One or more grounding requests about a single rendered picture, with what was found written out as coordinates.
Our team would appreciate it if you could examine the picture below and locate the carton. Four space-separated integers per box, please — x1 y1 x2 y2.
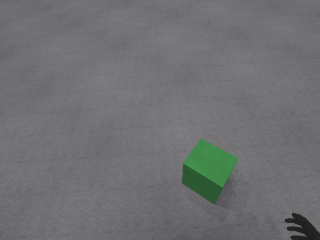
182 139 239 204

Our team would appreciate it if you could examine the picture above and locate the right robot hand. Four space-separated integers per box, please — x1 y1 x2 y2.
285 213 320 240

